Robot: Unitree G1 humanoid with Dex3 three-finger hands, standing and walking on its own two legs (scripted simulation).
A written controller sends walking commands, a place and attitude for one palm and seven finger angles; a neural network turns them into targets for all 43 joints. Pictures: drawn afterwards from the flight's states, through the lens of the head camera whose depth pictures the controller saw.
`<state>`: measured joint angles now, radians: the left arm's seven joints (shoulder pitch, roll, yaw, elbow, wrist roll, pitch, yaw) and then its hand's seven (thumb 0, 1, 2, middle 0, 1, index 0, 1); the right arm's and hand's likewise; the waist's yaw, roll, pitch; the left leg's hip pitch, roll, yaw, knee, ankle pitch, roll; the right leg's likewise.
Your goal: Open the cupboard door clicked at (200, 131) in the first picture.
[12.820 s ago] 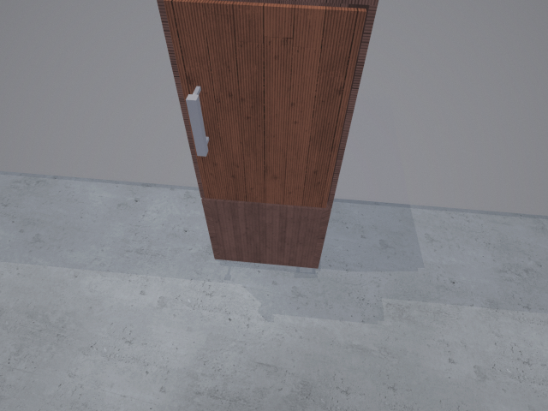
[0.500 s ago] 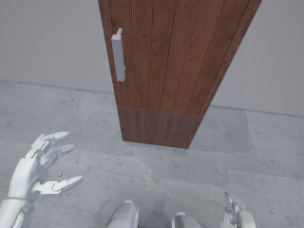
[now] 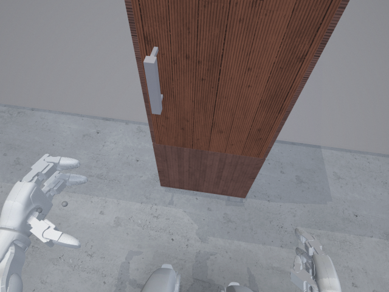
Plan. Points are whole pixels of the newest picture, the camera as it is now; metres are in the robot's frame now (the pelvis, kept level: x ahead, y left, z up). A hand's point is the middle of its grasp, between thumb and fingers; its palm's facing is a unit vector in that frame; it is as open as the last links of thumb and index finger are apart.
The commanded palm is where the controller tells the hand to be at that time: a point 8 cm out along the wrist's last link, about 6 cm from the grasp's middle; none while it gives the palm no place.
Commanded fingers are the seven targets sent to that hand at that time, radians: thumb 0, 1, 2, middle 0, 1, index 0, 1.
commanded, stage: raise the hand with hooked fingers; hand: left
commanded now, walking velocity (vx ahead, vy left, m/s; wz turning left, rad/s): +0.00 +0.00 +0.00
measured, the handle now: (156, 82) +0.60 +0.15 +0.06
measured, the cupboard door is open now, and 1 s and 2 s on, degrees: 0 0 0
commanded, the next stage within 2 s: move the hooked fingers beside the handle in 0.72 s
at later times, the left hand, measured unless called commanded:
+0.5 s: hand (61, 190) +0.28 +0.27 +0.07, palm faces -0.06 -1.00 -0.04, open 14.0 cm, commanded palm +0.25 +0.32 +0.07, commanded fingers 0.00 -0.50 0.30 -0.30 -1.20 -0.30 -1.20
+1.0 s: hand (64, 182) +0.29 +0.27 +0.06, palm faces -0.06 -1.00 -0.03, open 14.0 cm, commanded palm +0.29 +0.32 +0.07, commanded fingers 0.00 -0.50 0.30 -0.30 -1.20 -0.30 -1.20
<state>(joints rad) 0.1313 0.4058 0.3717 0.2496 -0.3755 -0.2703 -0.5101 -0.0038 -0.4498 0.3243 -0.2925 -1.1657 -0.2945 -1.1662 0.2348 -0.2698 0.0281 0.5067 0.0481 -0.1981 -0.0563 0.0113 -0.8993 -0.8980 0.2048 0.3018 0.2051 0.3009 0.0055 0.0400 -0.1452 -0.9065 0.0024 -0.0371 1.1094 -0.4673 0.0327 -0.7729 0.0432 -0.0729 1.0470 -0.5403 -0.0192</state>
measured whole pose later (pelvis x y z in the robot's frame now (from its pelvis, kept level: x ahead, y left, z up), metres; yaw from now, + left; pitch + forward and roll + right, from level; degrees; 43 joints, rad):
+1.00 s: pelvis -0.01 +0.01 +0.00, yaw +0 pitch +14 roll -4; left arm -0.14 0.44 0.39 0.51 -0.35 -0.32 -0.57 -0.01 -0.50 0.30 -0.30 -1.20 -0.30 -1.20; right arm 0.27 -0.29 0.05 0.54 0.05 -0.18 -0.08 0.01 -0.90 -0.90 0.21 0.30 0.21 0.30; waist -0.01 0.02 -0.11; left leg -0.90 -0.01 -0.03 1.08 -0.43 0.04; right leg -0.77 0.03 -0.07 1.02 -0.51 -0.01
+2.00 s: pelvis -0.01 +0.00 -0.01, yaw -3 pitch +22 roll -4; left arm -0.81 0.61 0.45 1.13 -0.15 -0.38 -0.44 -0.01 -0.50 0.30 -0.30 -1.20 -0.30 -1.20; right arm 0.35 -0.29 0.04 0.62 0.03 0.01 -0.04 0.01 -0.90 -0.90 0.21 0.30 0.21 0.30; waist -0.14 0.02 -0.12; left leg -1.08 0.03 -0.01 1.15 -0.46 0.03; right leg -0.97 0.07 -0.05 1.10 -0.52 -0.02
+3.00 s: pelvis +0.00 +0.02 -0.02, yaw -4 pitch +27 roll -7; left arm -1.06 0.71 0.42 1.26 -0.05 -0.32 -0.36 -0.01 -0.50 0.30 -0.30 -1.20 -0.30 -1.20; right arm 0.40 -0.28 0.06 0.60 -0.02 0.09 0.00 0.00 -0.90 -0.90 0.21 0.30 0.21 0.30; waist -0.22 0.04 -0.11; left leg -1.19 0.03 -0.03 1.19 -0.48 0.06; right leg -1.04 0.07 -0.06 1.08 -0.52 0.00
